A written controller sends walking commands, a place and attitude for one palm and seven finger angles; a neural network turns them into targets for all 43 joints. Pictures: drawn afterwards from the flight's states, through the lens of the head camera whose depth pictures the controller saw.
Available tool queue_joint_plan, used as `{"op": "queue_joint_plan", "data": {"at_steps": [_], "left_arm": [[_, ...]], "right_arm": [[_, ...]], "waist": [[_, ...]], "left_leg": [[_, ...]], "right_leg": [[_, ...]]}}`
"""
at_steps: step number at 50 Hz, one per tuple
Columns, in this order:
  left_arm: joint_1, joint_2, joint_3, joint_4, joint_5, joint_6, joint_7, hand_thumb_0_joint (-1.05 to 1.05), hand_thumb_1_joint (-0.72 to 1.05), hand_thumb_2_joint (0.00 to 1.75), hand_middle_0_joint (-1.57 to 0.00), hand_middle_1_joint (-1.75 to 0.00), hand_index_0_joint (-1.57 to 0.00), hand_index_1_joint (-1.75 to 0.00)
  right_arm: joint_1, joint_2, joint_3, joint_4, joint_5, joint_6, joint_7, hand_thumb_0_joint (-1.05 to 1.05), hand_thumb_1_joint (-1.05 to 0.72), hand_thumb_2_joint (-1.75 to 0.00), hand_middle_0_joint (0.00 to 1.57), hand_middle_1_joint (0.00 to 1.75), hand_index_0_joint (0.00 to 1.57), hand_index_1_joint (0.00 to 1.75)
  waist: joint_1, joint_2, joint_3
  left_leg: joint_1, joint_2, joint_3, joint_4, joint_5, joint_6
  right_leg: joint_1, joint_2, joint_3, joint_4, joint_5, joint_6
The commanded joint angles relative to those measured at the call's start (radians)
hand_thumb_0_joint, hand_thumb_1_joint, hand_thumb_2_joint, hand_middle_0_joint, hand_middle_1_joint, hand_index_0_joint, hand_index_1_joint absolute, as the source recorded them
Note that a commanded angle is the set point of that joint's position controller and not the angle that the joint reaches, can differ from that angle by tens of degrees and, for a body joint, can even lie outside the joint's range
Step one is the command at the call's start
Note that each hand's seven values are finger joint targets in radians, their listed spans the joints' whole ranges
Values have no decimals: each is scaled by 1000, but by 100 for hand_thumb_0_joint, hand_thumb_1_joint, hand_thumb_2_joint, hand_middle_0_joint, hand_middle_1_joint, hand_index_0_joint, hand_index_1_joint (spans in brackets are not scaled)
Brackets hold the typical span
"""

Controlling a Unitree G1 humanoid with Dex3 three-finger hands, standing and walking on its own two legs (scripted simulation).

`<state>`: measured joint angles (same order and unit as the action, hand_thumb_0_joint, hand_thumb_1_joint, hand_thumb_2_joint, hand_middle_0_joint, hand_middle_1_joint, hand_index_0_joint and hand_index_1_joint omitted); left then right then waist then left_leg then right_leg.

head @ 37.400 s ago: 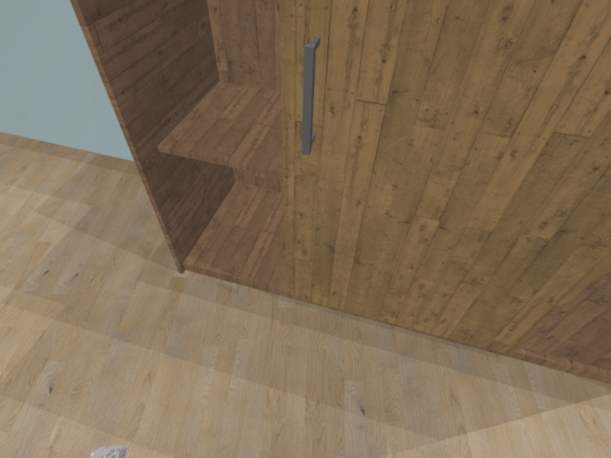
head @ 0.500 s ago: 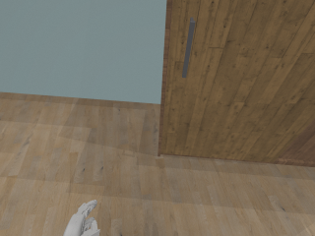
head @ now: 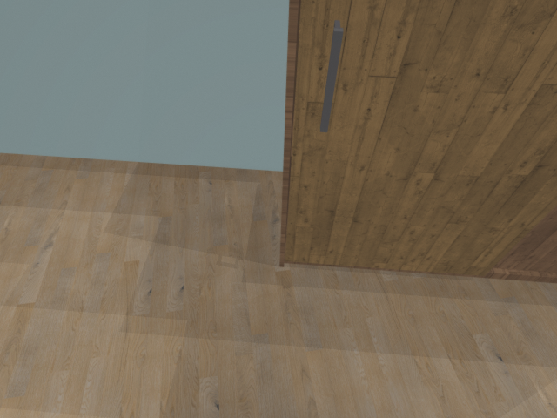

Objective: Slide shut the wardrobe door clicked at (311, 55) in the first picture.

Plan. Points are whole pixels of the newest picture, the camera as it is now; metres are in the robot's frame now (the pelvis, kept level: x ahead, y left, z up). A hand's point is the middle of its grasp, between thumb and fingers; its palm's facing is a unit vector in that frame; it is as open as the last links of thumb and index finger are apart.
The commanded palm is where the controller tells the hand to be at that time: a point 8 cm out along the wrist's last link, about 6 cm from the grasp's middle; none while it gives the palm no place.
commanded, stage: let the arm hang, fingers relaxed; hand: right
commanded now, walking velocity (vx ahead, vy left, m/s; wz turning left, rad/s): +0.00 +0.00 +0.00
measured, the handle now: (330, 81) +0.74 -0.07 +0.09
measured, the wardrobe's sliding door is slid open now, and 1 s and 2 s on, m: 0.00 0.00 0.00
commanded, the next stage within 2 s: look to check the result in 0.58 s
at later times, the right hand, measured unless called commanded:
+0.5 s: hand out of the picture +0.00 -0.17 -0.18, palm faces +0.01 +0.98 -0.18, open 7.3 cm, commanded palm none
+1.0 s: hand out of the picture +0.00 -0.17 -0.18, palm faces +0.02 +0.98 -0.17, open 7.4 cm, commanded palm none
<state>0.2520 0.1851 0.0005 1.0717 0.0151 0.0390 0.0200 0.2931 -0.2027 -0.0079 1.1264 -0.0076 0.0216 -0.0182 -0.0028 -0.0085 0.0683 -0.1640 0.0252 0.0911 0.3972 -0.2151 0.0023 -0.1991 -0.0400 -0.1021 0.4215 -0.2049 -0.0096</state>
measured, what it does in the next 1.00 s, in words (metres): stands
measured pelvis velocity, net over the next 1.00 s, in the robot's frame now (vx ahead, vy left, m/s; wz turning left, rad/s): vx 0.01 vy -0.01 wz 0.01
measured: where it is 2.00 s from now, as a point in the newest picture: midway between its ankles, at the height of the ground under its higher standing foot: outside the picture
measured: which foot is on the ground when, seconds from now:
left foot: down 0.00-1.00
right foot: down 0.00-1.00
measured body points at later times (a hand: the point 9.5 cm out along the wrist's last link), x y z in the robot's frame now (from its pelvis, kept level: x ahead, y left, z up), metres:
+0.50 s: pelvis +0.00 +0.00 +0.00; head +0.01 +0.00 +0.45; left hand -0.02 +0.20 -0.17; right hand +0.00 -0.22 -0.16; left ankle +0.00 +0.12 -0.74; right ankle +0.01 -0.11 -0.74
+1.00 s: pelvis +0.01 -0.01 +0.00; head +0.02 -0.01 +0.45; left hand +0.00 +0.20 -0.16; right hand +0.00 -0.22 -0.16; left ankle +0.00 +0.12 -0.74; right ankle +0.01 -0.11 -0.74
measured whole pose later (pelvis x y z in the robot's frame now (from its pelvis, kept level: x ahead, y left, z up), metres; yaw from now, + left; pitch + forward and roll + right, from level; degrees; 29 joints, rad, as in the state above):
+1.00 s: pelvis +0.01 -0.01 +0.00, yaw +1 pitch -2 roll +0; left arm 0.27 0.13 0.00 1.14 0.01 0.02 0.03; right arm 0.27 -0.12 0.00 1.17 -0.01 0.00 -0.03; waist 0.00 -0.01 0.05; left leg -0.14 0.04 0.07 0.39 -0.22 -0.01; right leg -0.16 -0.02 -0.12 0.39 -0.21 -0.02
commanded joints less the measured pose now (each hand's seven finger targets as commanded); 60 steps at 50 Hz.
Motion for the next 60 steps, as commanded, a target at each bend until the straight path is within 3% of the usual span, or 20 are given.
{"op": "queue_joint_plan", "data": {"at_steps": [1, 6, 17, 23, 26, 33, 60], "left_arm": [[33, 90, 19, -11, 2, -27, 6, 0, 90, 90, -20, -30, -20, -30], [53, 70, 17, 27, 3, -24, 6, 0, 90, 90, -20, -30, -20, -30], [86, 32, 16, 57, 5, -28, 10, 0, 90, 90, -20, -30, -20, -30], [97, 27, 18, 55, 4, -31, 12, 0, 90, 90, -20, -30, -20, -30], [100, 31, 19, 53, 4, -33, 13, 0, 90, 90, -20, -30, -20, -30], [100, 30, 20, 52, 3, -30, 14, 0, 90, 90, -20, -30, -20, -30], [78, 48, 22, 47, 0, -35, 14, 0, 90, 90, -20, -30, -20, -30]], "right_arm": [[8, -76, -3, -10, -4, -31, -11, 0, -90, -90, 20, 30, 20, 30], [19, -61, 0, 20, -4, -29, -17, 0, -90, -90, 20, 30, 20, 30], [28, -32, -5, 31, -5, -28, -23, 0, -90, -90, 20, 30, 20, 30], [31, -29, -8, 28, -6, -29, -22, 0, -90, -90, 20, 30, 20, 30], [34, -23, -9, 28, -6, -30, -23, 0, -90, -90, 20, 30, 20, 30], [37, -17, -9, 32, -7, -28, -23, 0, -90, -90, 20, 30, 20, 30], [33, -26, -9, 27, -8, -31, -24, 0, -90, -90, 20, 30, 20, 30]], "waist": [[10, 23, -36], [7, 55, -1], [3, 10, 43], [6, -12, 24], [7, 11, 8], [9, 6, 33], [7, 4, 7]], "left_leg": [[-11, 96, -99, -93, 83, 30], [-28, 95, -101, -103, 37, 28], [-37, 90, -104, -98, 13, 26], [-29, 90, -103, -90, 39, 27], [-20, 89, -101, -86, 56, 25], [-38, 86, -100, -89, 32, 23], [-11, 90, -98, -88, 83, 19]], "right_leg": [[47, -91, 89, -98, 82, -22], [38, -85, 84, -111, 53, -23], [4, -76, 78, -123, 26, -20], [15, -77, 80, -119, 47, -23], [27, -80, 82, -112, 70, -25], [23, -79, 85, -121, 42, -26], [50, -82, 86, -109, 106, -27]]}}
